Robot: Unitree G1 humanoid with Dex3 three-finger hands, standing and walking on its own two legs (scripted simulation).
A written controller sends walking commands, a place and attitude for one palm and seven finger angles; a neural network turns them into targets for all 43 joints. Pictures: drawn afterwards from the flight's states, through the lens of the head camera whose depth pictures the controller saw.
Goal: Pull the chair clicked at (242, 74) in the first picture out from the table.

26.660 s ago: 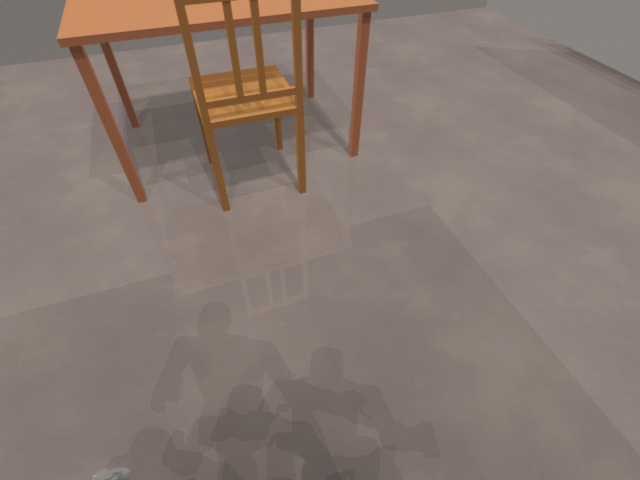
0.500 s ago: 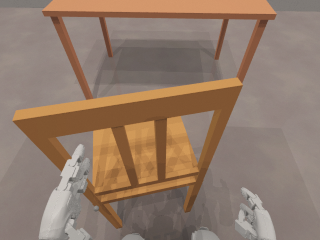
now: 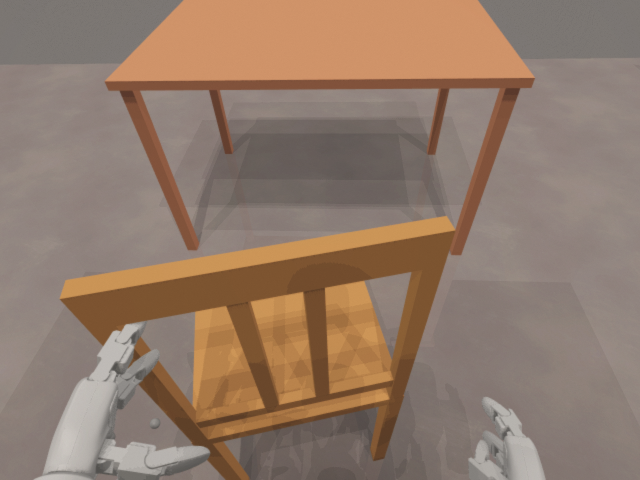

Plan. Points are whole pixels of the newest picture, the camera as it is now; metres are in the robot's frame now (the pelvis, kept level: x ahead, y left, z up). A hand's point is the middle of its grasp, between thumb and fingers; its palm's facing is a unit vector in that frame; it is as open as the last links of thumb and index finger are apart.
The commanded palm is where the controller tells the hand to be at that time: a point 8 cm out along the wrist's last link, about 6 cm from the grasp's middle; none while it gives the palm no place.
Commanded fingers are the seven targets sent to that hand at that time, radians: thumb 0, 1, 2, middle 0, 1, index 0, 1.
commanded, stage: draw the hand back to the body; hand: left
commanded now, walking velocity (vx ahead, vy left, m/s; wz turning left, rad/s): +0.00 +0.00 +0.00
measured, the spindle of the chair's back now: (257, 359) +0.29 +0.13 -0.05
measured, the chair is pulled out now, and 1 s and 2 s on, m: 0.63 0.62 0.62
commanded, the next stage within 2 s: step back with the hand held close in 0.76 s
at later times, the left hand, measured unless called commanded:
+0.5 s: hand (122, 407) +0.17 +0.22 +0.09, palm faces +0.15 -0.84 -0.52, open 7.0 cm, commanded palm +0.15 +0.28 +0.20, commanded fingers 0.00 0.90 0.90 -0.20 -0.30 -0.20 -0.30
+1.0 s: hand (106, 409) +0.17 +0.23 +0.09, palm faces +0.11 -0.83 -0.54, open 6.3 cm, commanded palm +0.14 +0.28 +0.20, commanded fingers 0.00 0.90 0.90 -0.20 -0.30 -0.20 -0.30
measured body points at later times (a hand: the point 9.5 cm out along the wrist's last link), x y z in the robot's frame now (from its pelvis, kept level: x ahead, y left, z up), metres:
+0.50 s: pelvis +0.01 -0.02 +0.02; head +0.02 -0.04 +0.46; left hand +0.16 +0.26 +0.12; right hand +0.21 -0.24 -0.08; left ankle -0.04 +0.14 -0.72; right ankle +0.03 -0.13 -0.72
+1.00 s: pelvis +0.00 -0.02 +0.02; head +0.03 -0.04 +0.47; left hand +0.16 +0.27 +0.12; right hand +0.20 -0.23 -0.08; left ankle -0.04 +0.14 -0.72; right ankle +0.03 -0.13 -0.72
